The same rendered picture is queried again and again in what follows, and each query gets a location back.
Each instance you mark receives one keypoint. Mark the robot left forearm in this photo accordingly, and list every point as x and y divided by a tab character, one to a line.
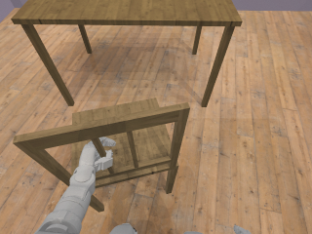
71	208

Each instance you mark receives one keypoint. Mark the table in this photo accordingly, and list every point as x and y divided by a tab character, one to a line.
128	12

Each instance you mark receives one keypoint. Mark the robot left hand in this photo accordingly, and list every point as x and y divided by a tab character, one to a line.
89	155

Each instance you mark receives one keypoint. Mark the left robot thigh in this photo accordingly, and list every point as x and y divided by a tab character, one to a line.
123	229

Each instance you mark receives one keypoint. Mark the chair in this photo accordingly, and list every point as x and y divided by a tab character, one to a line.
143	145

